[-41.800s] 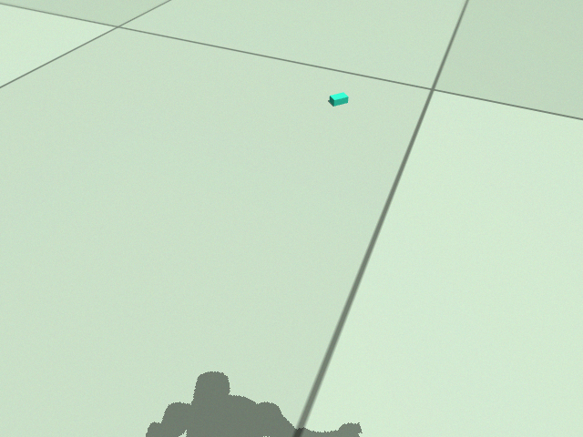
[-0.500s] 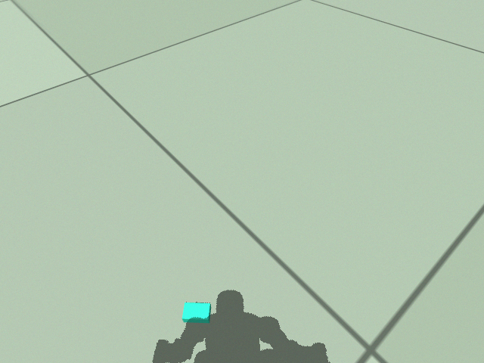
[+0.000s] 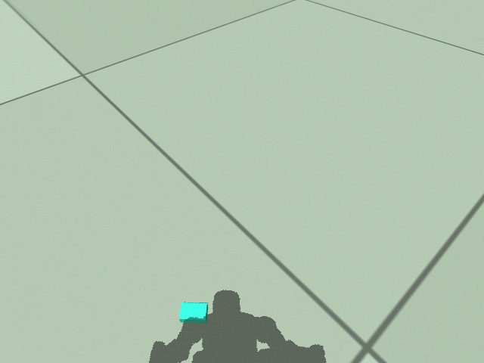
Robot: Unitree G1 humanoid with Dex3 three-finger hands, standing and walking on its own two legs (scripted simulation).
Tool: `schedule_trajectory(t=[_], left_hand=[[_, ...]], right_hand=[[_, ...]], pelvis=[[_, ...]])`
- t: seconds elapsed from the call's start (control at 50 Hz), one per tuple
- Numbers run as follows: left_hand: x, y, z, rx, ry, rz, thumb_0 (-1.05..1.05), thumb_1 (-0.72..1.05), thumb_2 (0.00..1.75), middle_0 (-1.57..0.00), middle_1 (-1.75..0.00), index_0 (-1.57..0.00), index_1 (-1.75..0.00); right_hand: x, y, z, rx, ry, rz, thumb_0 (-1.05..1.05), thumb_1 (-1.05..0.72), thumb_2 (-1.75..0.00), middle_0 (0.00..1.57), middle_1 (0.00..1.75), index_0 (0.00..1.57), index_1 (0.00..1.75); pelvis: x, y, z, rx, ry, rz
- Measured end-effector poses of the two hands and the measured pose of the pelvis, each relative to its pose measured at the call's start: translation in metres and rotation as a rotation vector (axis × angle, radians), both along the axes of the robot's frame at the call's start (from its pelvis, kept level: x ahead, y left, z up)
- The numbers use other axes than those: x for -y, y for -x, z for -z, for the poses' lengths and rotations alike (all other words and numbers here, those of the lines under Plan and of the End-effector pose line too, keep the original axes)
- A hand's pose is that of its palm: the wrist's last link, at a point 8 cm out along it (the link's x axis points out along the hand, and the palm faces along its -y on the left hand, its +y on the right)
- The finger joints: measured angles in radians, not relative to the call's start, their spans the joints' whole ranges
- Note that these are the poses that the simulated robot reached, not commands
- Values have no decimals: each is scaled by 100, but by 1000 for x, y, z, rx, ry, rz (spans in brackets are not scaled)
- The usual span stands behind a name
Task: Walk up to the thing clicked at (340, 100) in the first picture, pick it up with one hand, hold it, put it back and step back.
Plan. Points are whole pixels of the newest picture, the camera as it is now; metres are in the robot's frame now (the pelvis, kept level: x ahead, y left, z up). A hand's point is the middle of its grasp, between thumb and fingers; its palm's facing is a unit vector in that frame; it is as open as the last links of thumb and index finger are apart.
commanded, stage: stand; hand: left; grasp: from above
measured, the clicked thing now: (193, 312) +0.47 +0.22 -0.76
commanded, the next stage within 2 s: step back in 0.32 s
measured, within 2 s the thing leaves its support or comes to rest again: neither
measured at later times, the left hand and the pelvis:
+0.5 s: hand out of the picture +0.08 +0.27 -0.16, palm faces -0.02 -0.93 -0.38, open 7.4 cm; pelvis -0.02 +0.01 -0.01, yaw +0 degrees
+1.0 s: hand out of the picture +0.00 +0.29 -0.18, palm faces -0.13 -0.92 -0.37, open 7.4 cm; pelvis -0.12 +0.03 -0.02, yaw -6 degrees
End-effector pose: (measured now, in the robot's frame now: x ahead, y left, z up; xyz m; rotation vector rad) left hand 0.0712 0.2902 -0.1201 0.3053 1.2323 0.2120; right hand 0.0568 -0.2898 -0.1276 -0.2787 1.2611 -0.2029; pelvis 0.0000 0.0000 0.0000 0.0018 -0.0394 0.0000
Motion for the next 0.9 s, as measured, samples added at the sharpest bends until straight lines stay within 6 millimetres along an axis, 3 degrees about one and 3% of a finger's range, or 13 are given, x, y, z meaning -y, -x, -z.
schedule_trajectory(t=[0.34, 0.52, 0.6, 0.72, 0.8, 0.9], left_hand=[[-1, -3, 0, -8, -1, 5, 0, 90, 90, -20, -30, -21, -30], [-24, -6, 5, 24, -40, 31, 0, 90, 90, -21, -30, -21, -30], [-42, -8, 13, 42, -44, 65, 0, 90, 90, -21, -30, -21, -30], [-60, -11, 20, 87, -43, 74, 0, 90, 90, -20, -29, -21, -30], [-58, 5, 19, 74, -24, 85, 0, 90, 90, -20, -29, -20, -30], [-53, 40, 22, 18, -21, 108, 0, 90, 90, -20, -29, -21, -30]], right_hand=[[2, -2, 0, -7, 2, 2, 1, -90, -90, 20, 30, 21, 30], [11, -4, 1, 15, 48, -3, 1, -90, -90, 20, 30, 21, 30], [6, 11, -1, 25, 83, 4, 1, -90, -90, 20, 30, 21, 30], [-14, 55, -10, -19, 108, 0, 0, -90, -90, 20, 30, 21, 30], [-20, 77, -18, -32, 117, 10, 1, -90, -90, 20, 30, 21, 30], [-18, 88, -16, 28, 116, 26, 1, -90, -90, 20, 30, 21, 30]], pelvis=[[0, -3, 0, -10, 0, 3], [-10, 27, 11, -21, 8, 5], [-27, 40, 19, -24, 7, 14], [-41, 61, 20, -17, 22, 16], [-42, 74, 13, -29, 31, 30], [-41, 94, 14, -28, 22, 66]])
